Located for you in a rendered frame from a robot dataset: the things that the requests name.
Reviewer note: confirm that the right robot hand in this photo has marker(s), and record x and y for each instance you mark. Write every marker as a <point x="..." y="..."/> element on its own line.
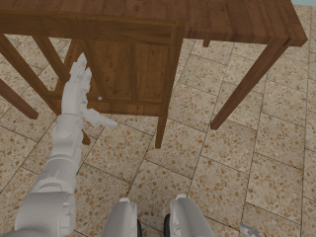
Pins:
<point x="249" y="231"/>

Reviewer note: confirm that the robot left shin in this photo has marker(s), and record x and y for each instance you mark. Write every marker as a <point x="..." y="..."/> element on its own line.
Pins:
<point x="133" y="232"/>

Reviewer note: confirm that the left robot thigh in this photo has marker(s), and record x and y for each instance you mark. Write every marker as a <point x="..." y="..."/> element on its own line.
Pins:
<point x="122" y="217"/>

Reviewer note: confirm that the robot left forearm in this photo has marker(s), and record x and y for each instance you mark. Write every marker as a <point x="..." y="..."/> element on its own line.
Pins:
<point x="62" y="164"/>

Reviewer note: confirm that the left robot upper arm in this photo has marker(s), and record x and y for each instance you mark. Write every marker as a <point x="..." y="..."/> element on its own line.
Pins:
<point x="48" y="214"/>

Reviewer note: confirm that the left robot hand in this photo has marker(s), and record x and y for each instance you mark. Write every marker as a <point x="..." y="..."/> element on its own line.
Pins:
<point x="74" y="94"/>

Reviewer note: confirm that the chair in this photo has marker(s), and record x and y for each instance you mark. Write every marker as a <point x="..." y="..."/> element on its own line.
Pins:
<point x="133" y="60"/>

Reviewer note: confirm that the table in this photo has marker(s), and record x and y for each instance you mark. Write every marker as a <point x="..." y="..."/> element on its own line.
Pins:
<point x="271" y="22"/>

